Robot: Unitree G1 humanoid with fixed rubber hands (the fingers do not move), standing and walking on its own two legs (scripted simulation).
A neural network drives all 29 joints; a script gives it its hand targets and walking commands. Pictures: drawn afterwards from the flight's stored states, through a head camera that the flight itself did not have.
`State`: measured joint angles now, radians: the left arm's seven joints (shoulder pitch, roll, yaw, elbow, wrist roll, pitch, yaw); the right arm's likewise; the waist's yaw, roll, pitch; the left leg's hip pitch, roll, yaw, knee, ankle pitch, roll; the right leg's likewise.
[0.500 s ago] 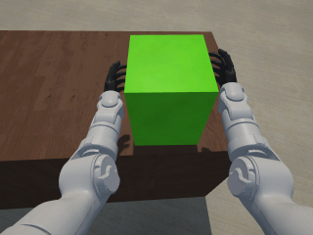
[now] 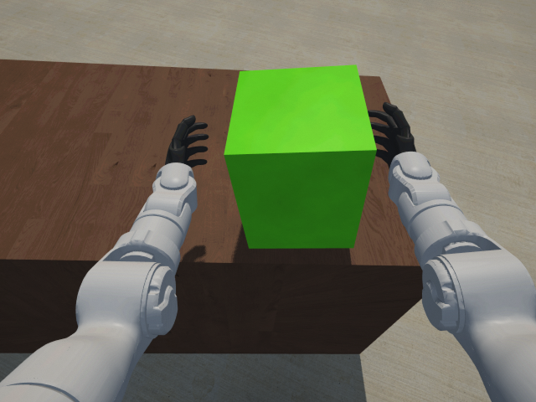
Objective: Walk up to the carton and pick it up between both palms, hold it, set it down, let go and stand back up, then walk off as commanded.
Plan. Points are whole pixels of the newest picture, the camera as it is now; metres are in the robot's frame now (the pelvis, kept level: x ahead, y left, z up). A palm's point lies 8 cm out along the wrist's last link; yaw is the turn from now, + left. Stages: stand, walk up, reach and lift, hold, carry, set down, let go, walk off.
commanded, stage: set down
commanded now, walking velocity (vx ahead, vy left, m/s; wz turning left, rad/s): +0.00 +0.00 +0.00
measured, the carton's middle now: (298, 163) +0.50 +0.00 +0.05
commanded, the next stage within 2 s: none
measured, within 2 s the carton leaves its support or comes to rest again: rests again in 0.42 s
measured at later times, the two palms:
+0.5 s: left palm (169, 195) +0.38 +0.20 +0.08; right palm (408, 189) +0.40 -0.16 +0.11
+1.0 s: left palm (152, 236) +0.31 +0.21 +0.07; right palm (420, 244) +0.33 -0.18 +0.08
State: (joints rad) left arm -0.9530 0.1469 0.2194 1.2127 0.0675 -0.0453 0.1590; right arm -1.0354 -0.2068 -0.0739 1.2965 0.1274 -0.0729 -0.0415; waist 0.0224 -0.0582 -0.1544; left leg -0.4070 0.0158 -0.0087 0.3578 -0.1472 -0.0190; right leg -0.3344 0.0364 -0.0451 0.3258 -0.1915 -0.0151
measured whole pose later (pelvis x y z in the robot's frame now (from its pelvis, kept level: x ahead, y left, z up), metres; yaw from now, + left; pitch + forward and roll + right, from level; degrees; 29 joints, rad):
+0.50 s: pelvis -0.02 +0.00 +0.00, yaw +0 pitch +9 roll -1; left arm -0.78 0.14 0.13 1.09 0.01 -0.09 0.16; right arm -0.89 -0.23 0.05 1.25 0.25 -0.11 -0.03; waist 0.03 -0.06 -0.16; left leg -0.41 0.02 -0.01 0.38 -0.13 -0.02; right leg -0.33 0.04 -0.05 0.34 -0.17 -0.02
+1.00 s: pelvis -0.03 +0.00 +0.00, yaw +0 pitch +4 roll -1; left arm -0.43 0.12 0.12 0.64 0.01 0.06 0.11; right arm -0.49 -0.24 0.08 0.87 0.26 -0.11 0.01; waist 0.03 -0.05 -0.14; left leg -0.32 0.02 -0.01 0.38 -0.13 -0.02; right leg -0.25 0.04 -0.05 0.34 -0.17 -0.03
